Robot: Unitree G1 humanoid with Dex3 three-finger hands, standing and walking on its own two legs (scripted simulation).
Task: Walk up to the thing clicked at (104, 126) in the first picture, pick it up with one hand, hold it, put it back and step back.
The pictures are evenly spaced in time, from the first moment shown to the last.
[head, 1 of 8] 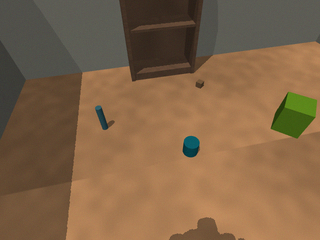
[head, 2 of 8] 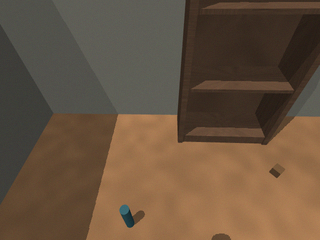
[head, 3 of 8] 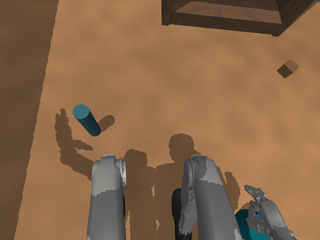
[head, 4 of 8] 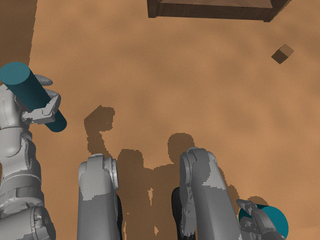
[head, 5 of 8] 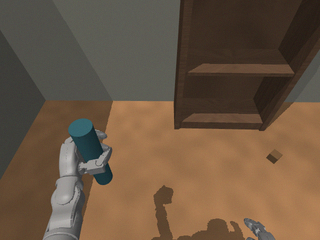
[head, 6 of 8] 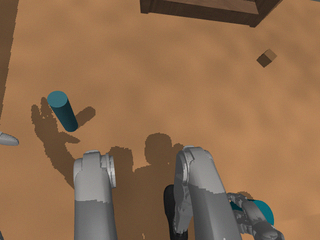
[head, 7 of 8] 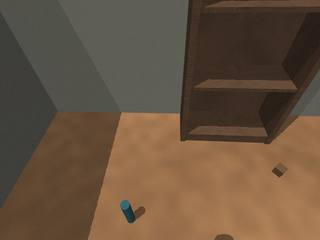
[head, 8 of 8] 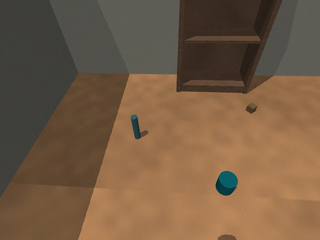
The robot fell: no
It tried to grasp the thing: yes
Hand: left
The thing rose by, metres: 0.65
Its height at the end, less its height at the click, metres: +0.00
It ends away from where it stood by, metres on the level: 0.01
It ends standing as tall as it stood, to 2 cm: yes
